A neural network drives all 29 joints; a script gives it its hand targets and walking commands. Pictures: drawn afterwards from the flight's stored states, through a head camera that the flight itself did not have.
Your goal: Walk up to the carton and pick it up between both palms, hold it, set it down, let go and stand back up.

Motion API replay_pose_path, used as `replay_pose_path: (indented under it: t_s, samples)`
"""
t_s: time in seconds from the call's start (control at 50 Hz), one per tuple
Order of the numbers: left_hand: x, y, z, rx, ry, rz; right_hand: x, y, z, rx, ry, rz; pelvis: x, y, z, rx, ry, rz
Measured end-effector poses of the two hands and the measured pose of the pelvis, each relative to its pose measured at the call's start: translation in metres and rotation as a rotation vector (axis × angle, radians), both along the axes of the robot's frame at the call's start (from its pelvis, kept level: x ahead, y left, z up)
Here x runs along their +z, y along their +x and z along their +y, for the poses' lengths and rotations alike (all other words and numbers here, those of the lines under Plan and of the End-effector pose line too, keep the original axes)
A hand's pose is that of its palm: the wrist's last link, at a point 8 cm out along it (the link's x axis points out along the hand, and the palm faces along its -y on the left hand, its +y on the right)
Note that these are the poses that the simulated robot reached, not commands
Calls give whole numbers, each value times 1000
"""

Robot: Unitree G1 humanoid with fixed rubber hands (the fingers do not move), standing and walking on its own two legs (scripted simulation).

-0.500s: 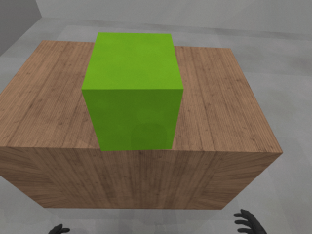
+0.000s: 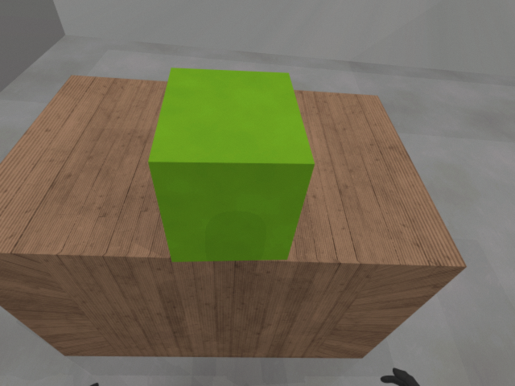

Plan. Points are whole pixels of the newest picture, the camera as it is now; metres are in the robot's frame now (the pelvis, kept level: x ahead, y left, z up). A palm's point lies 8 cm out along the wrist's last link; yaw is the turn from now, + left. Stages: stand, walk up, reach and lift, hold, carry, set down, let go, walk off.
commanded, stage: walk up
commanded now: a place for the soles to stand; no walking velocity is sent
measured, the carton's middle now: (230, 166) +0.51 +0.05 +0.05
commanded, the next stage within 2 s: none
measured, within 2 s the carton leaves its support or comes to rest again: neither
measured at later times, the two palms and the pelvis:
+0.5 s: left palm out of the picture +0.16 +0.25 -0.08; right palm out of the picture +0.14 -0.29 -0.08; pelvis +0.02 -0.01 +0.00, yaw -3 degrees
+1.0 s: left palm out of the picture +0.14 +0.25 -0.07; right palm out of the picture +0.08 -0.29 -0.09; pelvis +0.00 +0.00 +0.00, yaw -6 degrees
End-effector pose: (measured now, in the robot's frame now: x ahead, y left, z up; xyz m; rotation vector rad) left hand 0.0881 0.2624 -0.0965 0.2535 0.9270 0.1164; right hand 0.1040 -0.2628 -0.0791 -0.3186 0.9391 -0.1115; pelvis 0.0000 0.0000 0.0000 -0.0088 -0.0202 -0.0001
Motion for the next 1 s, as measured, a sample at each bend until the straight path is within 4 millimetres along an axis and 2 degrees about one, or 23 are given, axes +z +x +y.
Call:
replay_pose_path:
  t_s: [0.18,0.34,0.42,0.52,0.72,1.0]
  samples:
    - [5,14,0,-3,36,21,-4,41,2,17,25,-56,-2,19,-4,-22,7,10]
    - [16,52,-9,-46,59,-50,-5,50,-13,-9,20,-81,-4,28,-11,-36,17,1]
    - [20,64,-13,-70,60,-79,-4,46,-20,-23,10,-79,-5,26,-12,-44,21,-5]
    - [21,68,-15,-93,58,-84,-2,34,-26,-38,-1,-66,-4,21,-12,-56,25,-7]
    - [20,59,-13,-112,66,-70,-9,2,-28,-76,5,-33,-4,10,-10,-84,24,-18]
    - [22,50,-13,-130,59,-67,-13,-24,-24,-108,16,-3,-2,2,-5,-99,23,-12]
